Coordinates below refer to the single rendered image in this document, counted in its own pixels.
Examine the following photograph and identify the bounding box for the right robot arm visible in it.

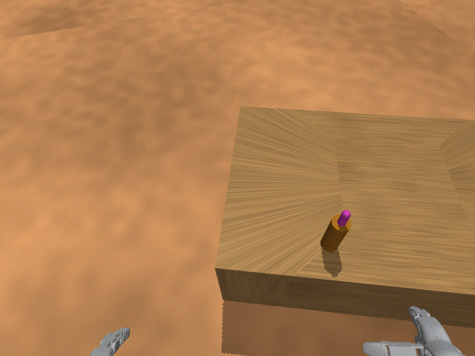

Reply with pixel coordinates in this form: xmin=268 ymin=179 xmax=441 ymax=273
xmin=424 ymin=340 xmax=466 ymax=356

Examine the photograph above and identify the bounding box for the right robot hand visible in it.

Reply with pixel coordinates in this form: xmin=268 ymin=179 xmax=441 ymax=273
xmin=363 ymin=306 xmax=452 ymax=356

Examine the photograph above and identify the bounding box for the bottle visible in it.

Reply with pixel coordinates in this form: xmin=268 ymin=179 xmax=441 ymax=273
xmin=321 ymin=210 xmax=351 ymax=252

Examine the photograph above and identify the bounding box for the left robot hand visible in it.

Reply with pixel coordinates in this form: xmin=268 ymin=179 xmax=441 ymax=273
xmin=90 ymin=327 xmax=130 ymax=356

